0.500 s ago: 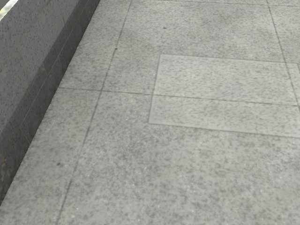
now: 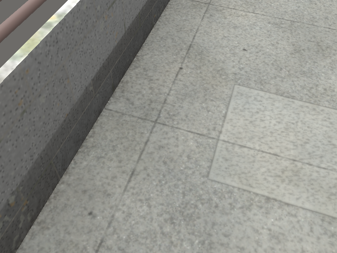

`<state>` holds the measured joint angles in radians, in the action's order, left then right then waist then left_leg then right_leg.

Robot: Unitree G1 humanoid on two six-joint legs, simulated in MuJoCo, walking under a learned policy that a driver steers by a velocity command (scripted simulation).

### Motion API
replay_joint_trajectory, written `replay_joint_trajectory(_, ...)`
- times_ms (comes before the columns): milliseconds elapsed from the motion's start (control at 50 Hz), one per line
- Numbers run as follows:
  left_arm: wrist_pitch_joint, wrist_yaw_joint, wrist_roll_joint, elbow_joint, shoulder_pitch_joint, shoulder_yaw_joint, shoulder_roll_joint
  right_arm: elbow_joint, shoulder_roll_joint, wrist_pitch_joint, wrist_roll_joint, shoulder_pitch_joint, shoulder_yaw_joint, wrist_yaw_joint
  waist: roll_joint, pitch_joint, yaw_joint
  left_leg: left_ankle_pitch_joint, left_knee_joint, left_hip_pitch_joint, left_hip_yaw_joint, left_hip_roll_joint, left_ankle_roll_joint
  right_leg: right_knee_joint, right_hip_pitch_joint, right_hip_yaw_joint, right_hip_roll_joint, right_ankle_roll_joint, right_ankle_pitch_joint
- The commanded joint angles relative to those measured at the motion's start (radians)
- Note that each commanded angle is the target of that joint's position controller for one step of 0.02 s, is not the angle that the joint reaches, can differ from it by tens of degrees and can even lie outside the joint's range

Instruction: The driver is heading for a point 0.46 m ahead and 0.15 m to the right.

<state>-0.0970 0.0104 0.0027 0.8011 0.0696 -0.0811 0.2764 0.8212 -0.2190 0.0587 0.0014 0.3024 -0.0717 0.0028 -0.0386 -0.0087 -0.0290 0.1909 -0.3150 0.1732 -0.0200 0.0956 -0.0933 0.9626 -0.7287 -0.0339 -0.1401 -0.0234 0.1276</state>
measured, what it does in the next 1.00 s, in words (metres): walks ahead, turning right: right foot, then left foot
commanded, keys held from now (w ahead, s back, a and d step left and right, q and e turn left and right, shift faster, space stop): w+e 0.38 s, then no key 0.62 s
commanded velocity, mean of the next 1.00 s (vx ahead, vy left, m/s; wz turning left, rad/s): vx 0.30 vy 0.00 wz -0.21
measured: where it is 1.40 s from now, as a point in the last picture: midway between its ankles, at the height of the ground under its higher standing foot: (195, 251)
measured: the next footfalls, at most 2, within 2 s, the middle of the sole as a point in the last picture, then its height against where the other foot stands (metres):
right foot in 0.28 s outside the picture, level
left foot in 0.74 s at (168, 222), level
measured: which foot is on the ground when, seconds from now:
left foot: down 0.00-0.30, up 0.32-0.72, down 0.74-1.00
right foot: up 0.00-0.26, down 0.28-0.74, up 0.76-0.98, down 1.00-1.00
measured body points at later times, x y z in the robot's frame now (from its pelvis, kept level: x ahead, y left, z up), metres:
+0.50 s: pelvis +0.29 -0.08 -0.01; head +0.33 -0.10 +0.44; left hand +0.44 +0.16 -0.12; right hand +0.40 -0.38 -0.10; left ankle +0.37 +0.08 -0.66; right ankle +0.30 -0.15 -0.75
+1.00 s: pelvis +0.44 -0.09 -0.02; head +0.46 -0.09 +0.43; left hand +0.63 +0.13 -0.14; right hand +0.52 -0.36 -0.13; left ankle +0.56 +0.00 -0.75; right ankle +0.40 -0.22 -0.75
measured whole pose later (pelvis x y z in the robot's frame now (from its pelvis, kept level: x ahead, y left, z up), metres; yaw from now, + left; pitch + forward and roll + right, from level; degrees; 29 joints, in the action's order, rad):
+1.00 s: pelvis +0.44 -0.09 -0.02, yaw -17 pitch +2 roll +1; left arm 0.03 0.02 0.02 0.78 0.20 -0.04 0.25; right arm 0.74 -0.19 0.00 -0.02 0.15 -0.03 0.01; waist -0.02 0.00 0.00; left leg 0.14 -0.54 0.42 0.00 0.02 -0.01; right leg 0.61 -0.32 -0.05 -0.04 -0.03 0.32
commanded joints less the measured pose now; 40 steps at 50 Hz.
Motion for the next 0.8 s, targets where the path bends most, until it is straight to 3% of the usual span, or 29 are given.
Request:
replay_joint_trajectory(20,0.0,-0.009,-0.008,-0.045,-0.029,-0.001,0.044,-0.059,-0.151,0.025,-0.007,-0.015,-0.033,0.003,0.104,0.033,-0.002,-0.409,0.118,-0.029,-0.071,-0.237,-0.114,-0.152,0.031,0.021,0.009,0.018,-0.206)
replay_joint_trajectory(80,0.0,-0.026,-0.021,-0.067,-0.102,0.006,0.045,-0.042,-0.163,0.032,-0.008,0.01,-0.034,0.0,0.105,-0.004,-0.039,-0.346,0.139,-0.081,-0.038,-0.258,-0.089,-0.27,0.041,0.036,0.034,0.045,-0.283)
replay_joint_trajectory(120,0.001,-0.039,-0.024,-0.09,-0.142,0.009,0.049,-0.024,-0.179,0.027,-0.005,0.026,-0.036,0.007,0.094,-0.031,-0.054,-0.338,0.123,-0.183,-0.04,-0.301,-0.087,-0.319,-0.027,0.022,0.042,0.055,-0.229)
replay_joint_trajectory(180,-0.005,-0.067,-0.025,-0.116,-0.159,0.012,0.051,-0.015,-0.188,0.009,-0.008,0.027,-0.039,0.021,0.094,-0.043,-0.054,-0.47,0.056,-0.298,-0.006,-0.342,-0.069,-0.365,-0.069,0.038,0.075,0.083,-0.125)
replay_joint_trajectory(200,-0.005,-0.073,-0.027,-0.121,-0.142,0.013,0.046,-0.016,-0.189,0.006,0.002,0.014,-0.04,0.028,0.112,-0.027,-0.038,-0.583,0.016,-0.309,0.013,-0.346,-0.058,-0.382,-0.026,0.06,0.095,0.098,-0.086)
replay_joint_trajectory(240,0.002,-0.075,-0.017,-0.113,-0.058,-0.004,0.086,-0.027,-0.216,-0.002,0.005,-0.013,-0.044,0.039,0.15,0.049,0.012,-0.926,-0.125,-0.311,0.052,-0.331,-0.032,-0.377,0.142,0.128,0.167,0.132,0.004)
replay_joint_trajectory(260,0.005,-0.072,-0.015,-0.085,0.071,-0.024,0.122,-0.033,-0.227,-0.009,0.007,-0.039,-0.045,0.044,0.143,0.112,0.087,-1.018,-0.29,-0.273,0.084,-0.303,-0.009,-0.418,0.315,0.149,0.209,0.157,-0.015)
replay_joint_trajectory(280,0.009,-0.061,-0.013,-0.051,0.237,-0.048,0.176,-0.048,-0.219,-0.003,0.001,-0.048,-0.04,0.045,0.11,0.195,0.163,-0.889,-0.524,-0.089,0.107,-0.264,0.024,-0.415,0.608,0.051,0.168,0.205,-0.101)
replay_joint_trajectory(300,0.012,-0.046,-0.011,-0.044,0.349,-0.07,0.265,-0.087,-0.125,0.018,-0.022,0.017,-0.011,0.032,-0.114,0.319,0.14,-0.256,-0.935,0.308,0.112,-0.097,0.095,-0.444,0.98,-0.403,-0.078,0.365,-0.072)
replay_joint_trajectory(320,0.01,-0.049,-0.022,-0.043,0.357,-0.053,0.235,-0.095,-0.108,0.055,-0.018,0.037,0.008,0.01,-0.2,0.433,0.123,0.354,-1.122,0.537,-0.067,0.008,0.106,-0.609,1.149,-0.798,-0.19,0.465,0.033)
replay_joint_trajectory(340,0.016,-0.041,-0.021,-0.054,0.321,-0.043,0.184,-0.114,-0.163,0.079,0.019,-0.035,-0.005,-0.007,-0.12,0.338,0.147,0.296,-1.15,0.638,-0.126,-0.066,0.089,-0.634,1.101,-0.688,-0.159,0.407,0.143)
replay_joint_trajectory(360,0.019,-0.036,-0.022,-0.075,0.256,-0.034,0.151,-0.136,-0.17,0.091,0.027,-0.108,-0.002,-0.009,-0.029,0.218,0.133,0.214,-1.083,0.646,-0.105,-0.114,0.077,-0.649,0.943,-0.556,-0.123,0.367,0.121)
replay_joint_trajectory(380,0.02,-0.035,-0.018,-0.089,0.195,-0.027,0.134,-0.146,-0.164,0.093,0.007,-0.143,-0.004,-0.001,0.059,0.136,0.089,0.168,-0.99,0.603,-0.086,-0.15,0.076,-0.667,0.771,-0.473,-0.089,0.342,0.04)
replay_joint_trajectory(400,0.019,-0.034,-0.007,-0.108,0.144,-0.014,0.105,-0.147,-0.177,0.082,-0.008,-0.142,-0.015,0.008,0.065,0.082,0.049,0.147,-0.931,0.53,-0.073,-0.178,0.086,-0.683,0.636,-0.392,-0.066,0.327,-0.147)
replay_joint_trajectory(420,0.019,-0.031,0.001,-0.12,0.123,-0.008,0.094,-0.15,-0.177,0.067,-0.011,-0.115,-0.019,0.013,0.039,0.069,0.019,0.152,-0.909,0.475,-0.064,-0.187,0.098,-0.688,0.553,-0.343,-0.051,0.328,-0.31)
replay_joint_trajectory(460,0.012,-0.026,0.0,-0.116,0.126,-0.009,0.1,-0.151,-0.147,0.043,-0.017,-0.072,-0.013,0.024,0.015,0.073,-0.004,0.14,-0.822,0.441,-0.04,-0.192,0.124,-0.675,0.481,-0.237,-0.026,0.32,-0.591)
replay_joint_trajectory(500,0.013,-0.015,-0.001,-0.105,0.141,-0.015,0.129,-0.159,-0.117,0.031,-0.021,-0.091,-0.003,0.033,-0.002,0.089,-0.002,0.037,-0.687,0.418,-0.011,-0.172,0.141,-0.666,0.448,-0.144,0.014,0.293,-0.708)
replay_joint_trajectory(560,0.035,0.0,-0.018,-0.087,0.169,-0.014,0.125,-0.167,-0.092,0.028,-0.017,-0.163,0.01,0.03,-0.034,0.127,0.037,-0.181,-0.466,0.345,0.005,-0.138,0.144,-0.636,0.463,-0.072,0.067,0.229,-0.662)
replay_joint_trajectory(640,0.059,0.01,-0.013,-0.068,0.206,-0.005,0.107,-0.185,-0.11,0.034,-0.01,-0.243,0.007,0.006,-0.05,0.124,0.083,-0.263,-0.299,0.336,-0.016,-0.12,0.127,-0.583,0.569,-0.135,0.022,0.212,-0.518)
replay_joint_trajectory(700,0.065,0.009,-0.009,-0.07,0.186,0.001,0.097,-0.185,-0.133,0.047,-0.023,-0.217,-0.006,-0.007,-0.048,0.114,0.055,-0.209,-0.176,0.288,-0.014,-0.104,0.078,-0.474,0.623,-0.195,-0.003,0.196,-0.496)
replay_joint_trajectory(720,0.064,0.008,-0.011,-0.073,0.177,0.003,0.092,-0.173,-0.137,0.055,-0.03,-0.172,-0.009,-0.007,-0.041,0.123,0.027,-0.34,-0.093,0.194,-0.009,-0.104,0.053,-0.417,0.609,-0.186,0.029,0.168,-0.473)
replay_joint_trajectory(740,0.054,0.007,0.005,-0.088,0.187,0.007,0.075,-0.17,-0.179,0.061,-0.045,-0.128,-0.018,0.0,0.002,0.175,0.028,-0.694,-0.134,0.033,-0.085,-0.184,0.013,-0.325,0.542,-0.163,0.092,0.127,-0.386)
replay_joint_trajectory(760,0.04,0.005,0.014,-0.076,0.305,0.019,0.036,-0.177,-0.205,0.057,-0.064,-0.093,-0.017,0.007,0.152,0.27,0.069,-1.067,-0.229,-0.222,-0.236,-0.356,-0.135,-0.156,0.355,-0.131,0.167,0.062,-0.087)
replay_joint_trajectory(780,0.037,0.001,0.007,-0.058,0.335,0.024,0.052,-0.155,-0.124,0.04,-0.05,-0.03,-0.002,0.009,0.283,0.385,0.021,-1.135,-0.214,-0.309,-0.372,-0.48,-0.261,0.001,0.283,-0.096,0.19,0.001,0.354)
replay_joint_trajectory(800,0.052,-0.006,-0.003,-0.075,0.272,0.014,0.098,-0.145,-0.081,0.024,-0.023,-0.018,0.013,0.008,0.261,0.363,0.0,-0.945,-0.169,-0.291,-0.427,-0.484,-0.265,0.074,0.219,-0.094,0.17,-0.025,0.573)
